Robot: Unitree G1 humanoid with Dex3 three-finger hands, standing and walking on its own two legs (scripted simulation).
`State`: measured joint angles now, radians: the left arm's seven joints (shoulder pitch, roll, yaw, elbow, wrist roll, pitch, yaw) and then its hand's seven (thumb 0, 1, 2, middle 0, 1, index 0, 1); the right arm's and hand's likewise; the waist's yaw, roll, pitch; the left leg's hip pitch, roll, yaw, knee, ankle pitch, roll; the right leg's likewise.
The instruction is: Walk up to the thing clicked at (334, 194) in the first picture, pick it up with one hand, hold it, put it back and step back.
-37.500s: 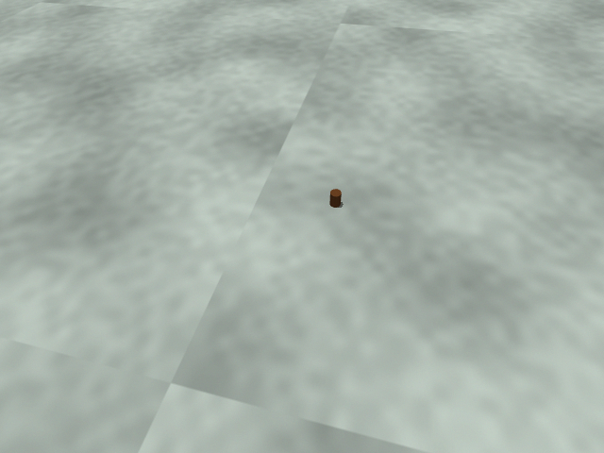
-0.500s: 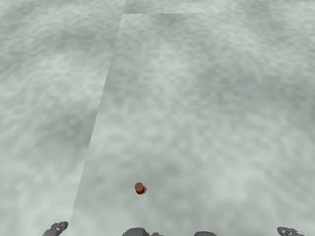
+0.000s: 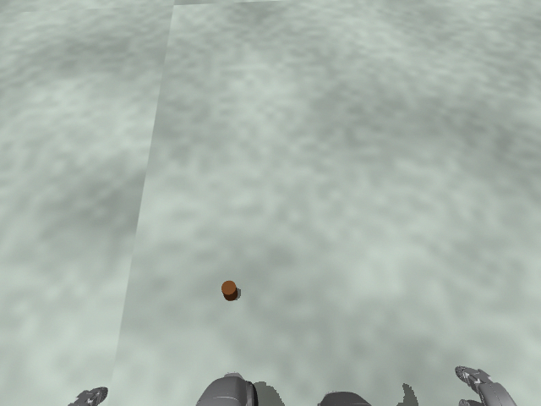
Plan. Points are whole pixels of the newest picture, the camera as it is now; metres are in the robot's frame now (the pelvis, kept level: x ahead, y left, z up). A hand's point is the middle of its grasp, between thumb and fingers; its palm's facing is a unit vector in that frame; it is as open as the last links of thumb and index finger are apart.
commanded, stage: step back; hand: left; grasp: from above
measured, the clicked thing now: (229, 290) +0.51 +0.18 -0.72
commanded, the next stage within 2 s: none
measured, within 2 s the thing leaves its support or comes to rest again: neither
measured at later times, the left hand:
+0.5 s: hand out of the picture -0.04 +0.27 -0.14, palm faces +0.08 -0.93 -0.35, open 7.4 cm
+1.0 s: hand out of the picture -0.26 +0.21 -0.12, palm faces +0.03 -0.90 -0.43, open 7.4 cm
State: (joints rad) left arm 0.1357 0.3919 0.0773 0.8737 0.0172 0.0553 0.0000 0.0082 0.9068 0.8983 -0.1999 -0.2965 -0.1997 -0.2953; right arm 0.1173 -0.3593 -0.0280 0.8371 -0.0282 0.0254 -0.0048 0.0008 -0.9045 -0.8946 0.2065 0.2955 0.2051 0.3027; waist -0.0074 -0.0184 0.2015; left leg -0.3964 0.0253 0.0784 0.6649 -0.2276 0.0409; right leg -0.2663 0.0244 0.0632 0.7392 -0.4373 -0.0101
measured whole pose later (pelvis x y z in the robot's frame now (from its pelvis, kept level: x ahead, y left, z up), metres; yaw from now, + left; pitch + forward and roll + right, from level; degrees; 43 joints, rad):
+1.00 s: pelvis -0.32 -0.06 +0.01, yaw +3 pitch -2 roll +2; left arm 0.21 0.36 0.07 0.82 0.05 0.06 0.00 0.01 0.90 0.90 -0.20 -0.30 -0.20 -0.30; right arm 0.21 -0.42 -0.05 0.87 -0.01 0.05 -0.02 0.00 -0.91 -0.90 0.20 0.29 0.20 0.30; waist 0.02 0.02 0.14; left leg -0.46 -0.10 -0.11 1.07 -0.48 -0.02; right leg -0.32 -0.04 0.01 0.64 -0.30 -0.01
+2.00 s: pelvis -0.50 -0.10 +0.01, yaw +5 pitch -3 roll +0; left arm 0.20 0.38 0.07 0.99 0.04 -0.04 -0.01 0.01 0.91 0.90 -0.20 -0.30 -0.20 -0.30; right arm 0.21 -0.36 -0.05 1.00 -0.03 0.02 0.02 0.00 -0.91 -0.89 0.20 0.30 0.20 0.30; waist 0.01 0.02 0.05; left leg -0.33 -0.02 -0.09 0.76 -0.44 0.00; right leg -0.23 0.01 -0.05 0.59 -0.31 -0.04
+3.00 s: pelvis -0.47 -0.07 +0.03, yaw +5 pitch -3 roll +0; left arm 0.09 0.35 0.00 1.13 0.01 -0.01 -0.01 0.01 0.91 0.90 -0.20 -0.30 -0.20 -0.30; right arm 0.07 -0.35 -0.01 1.16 -0.01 -0.01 0.02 0.00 -0.91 -0.90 0.20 0.29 0.20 0.30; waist -0.01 -0.01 0.06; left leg -0.16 0.03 0.04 0.33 -0.12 -0.01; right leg -0.05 -0.02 0.01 0.32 -0.22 0.03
